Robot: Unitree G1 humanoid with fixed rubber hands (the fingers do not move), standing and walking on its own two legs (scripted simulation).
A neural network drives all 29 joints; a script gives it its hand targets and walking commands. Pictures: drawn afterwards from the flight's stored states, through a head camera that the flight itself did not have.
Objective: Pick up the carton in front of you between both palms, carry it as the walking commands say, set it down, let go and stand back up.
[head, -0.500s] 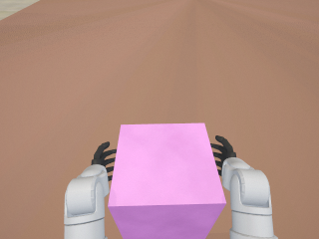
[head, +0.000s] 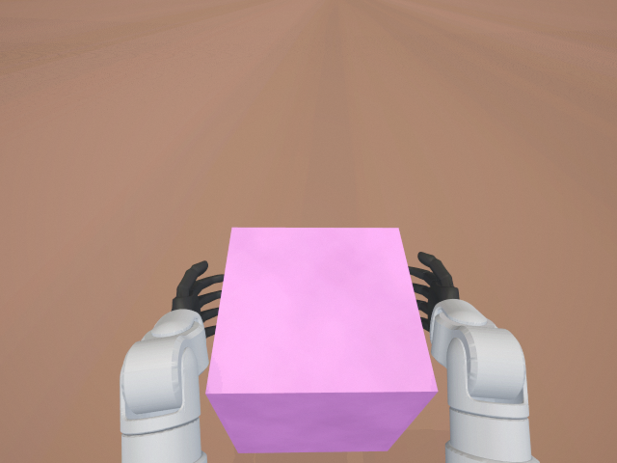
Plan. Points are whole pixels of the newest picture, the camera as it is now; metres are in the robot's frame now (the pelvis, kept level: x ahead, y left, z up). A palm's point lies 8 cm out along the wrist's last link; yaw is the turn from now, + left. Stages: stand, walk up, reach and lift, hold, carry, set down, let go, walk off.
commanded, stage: carry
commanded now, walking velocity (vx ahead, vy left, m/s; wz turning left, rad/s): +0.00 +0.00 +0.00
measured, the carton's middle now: (314, 346) +0.27 +0.00 +0.01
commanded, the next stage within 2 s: none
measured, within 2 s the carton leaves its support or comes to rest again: neither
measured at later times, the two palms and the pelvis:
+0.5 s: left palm (197, 362) +0.22 +0.13 +0.08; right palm (465, 348) +0.23 -0.17 +0.08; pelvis -0.03 -0.02 -0.01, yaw +0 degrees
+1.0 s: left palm (201, 402) +0.19 +0.13 +0.04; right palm (465, 388) +0.20 -0.17 +0.05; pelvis -0.07 -0.02 -0.01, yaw +0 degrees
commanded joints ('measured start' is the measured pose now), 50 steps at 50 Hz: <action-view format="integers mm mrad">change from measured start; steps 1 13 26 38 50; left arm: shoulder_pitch -422 -456 -449 -435 -418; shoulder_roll -890 -881 -900 -879 -807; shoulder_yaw -707 -707 -710 -707 -575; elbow -57 -61 -6 71 240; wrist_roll -409 -413 -400 -333 -196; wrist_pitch -1 0 -4 -145 -353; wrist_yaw -262 -270 -276 -277 -269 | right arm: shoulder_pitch -382 -409 -396 -384 -365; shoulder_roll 922 917 927 902 826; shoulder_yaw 716 719 702 685 548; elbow -37 -31 22 106 276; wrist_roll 404 405 386 323 186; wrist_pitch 20 24 24 -113 -323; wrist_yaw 240 248 254 263 260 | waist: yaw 7 8 9 8 5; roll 28 -25 0 8 17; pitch -305 -222 -157 -129 -138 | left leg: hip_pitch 324 175 166 157 148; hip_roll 123 97 112 111 115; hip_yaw -135 -90 -109 -123 -131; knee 63 109 43 -4 -17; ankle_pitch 779 447 281 178 160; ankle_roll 28 -6 -9 -14 -18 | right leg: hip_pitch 8 -15 -125 -180 -190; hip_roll -47 -106 -93 -85 -78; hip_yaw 21 9 22 40 45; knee -59 44 -13 -51 -47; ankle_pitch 519 646 266 108 82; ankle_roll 6 -28 -54 -67 -71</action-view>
